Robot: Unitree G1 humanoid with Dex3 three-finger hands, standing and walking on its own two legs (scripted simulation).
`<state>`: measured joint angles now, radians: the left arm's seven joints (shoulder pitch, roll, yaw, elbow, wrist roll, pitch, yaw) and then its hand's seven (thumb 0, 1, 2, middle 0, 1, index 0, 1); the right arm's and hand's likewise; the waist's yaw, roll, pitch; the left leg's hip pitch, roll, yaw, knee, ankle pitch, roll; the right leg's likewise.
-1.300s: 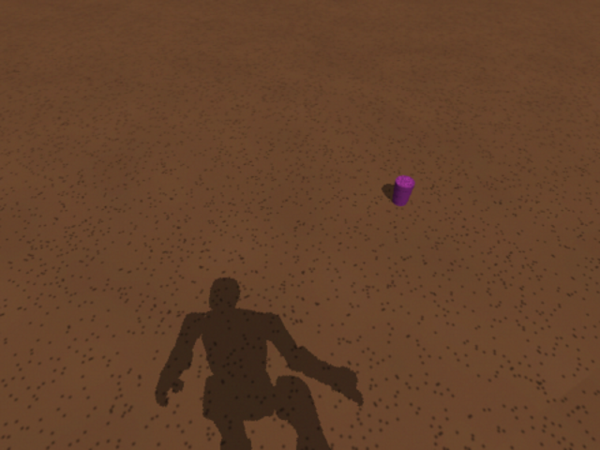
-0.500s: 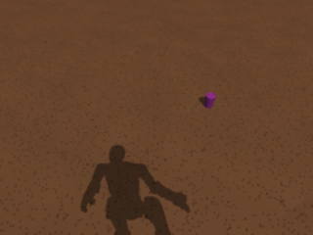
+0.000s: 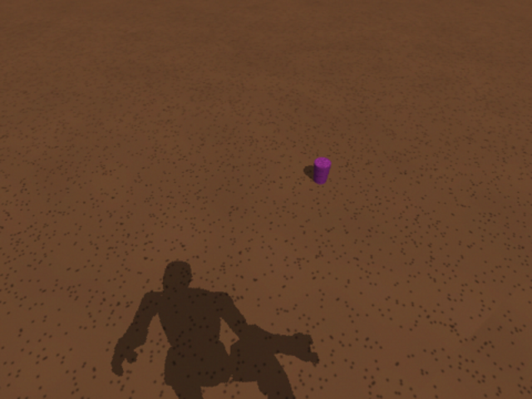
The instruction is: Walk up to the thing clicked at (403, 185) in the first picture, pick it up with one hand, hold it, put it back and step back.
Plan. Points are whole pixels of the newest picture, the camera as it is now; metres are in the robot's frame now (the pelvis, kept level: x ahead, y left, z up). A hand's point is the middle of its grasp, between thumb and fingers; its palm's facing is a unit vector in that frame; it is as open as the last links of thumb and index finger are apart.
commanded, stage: walk up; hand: left
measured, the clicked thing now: (321, 171) +1.38 -0.28 -0.71
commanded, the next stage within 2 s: none
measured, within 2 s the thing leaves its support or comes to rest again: neither
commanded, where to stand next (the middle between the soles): +1.00 -0.36 m, yaw -21 degrees
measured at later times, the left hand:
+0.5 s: hand (185, 362) +0.25 +0.16 -0.16, palm faces -0.17 -0.94 -0.30, open 7.4 cm
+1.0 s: hand (254, 199) +0.62 +0.05 -0.13, palm faces -0.40 -0.82 -0.40, open 7.4 cm
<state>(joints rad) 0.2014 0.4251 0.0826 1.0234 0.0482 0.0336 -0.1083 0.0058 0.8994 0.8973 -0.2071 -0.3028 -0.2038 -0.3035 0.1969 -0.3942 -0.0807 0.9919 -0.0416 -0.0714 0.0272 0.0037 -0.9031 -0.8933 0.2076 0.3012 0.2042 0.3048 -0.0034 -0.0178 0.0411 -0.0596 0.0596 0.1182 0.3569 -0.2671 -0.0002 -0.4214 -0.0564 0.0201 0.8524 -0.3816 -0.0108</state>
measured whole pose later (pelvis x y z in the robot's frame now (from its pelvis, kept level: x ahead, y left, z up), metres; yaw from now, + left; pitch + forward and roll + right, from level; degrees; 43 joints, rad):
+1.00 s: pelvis +0.40 -0.16 -0.02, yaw -20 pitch -2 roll +2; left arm 0.15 0.43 0.07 0.85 0.01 -0.04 -0.10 0.00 0.90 0.90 -0.20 -0.30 -0.20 -0.30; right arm 0.41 -0.45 -0.06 0.87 -0.02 -0.07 0.05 0.01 -0.90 -0.89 0.21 0.30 0.20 0.30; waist -0.07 0.01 0.08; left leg -0.03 0.11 0.21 0.56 -0.46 -0.04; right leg -0.43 -0.06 -0.03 0.61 -0.14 -0.04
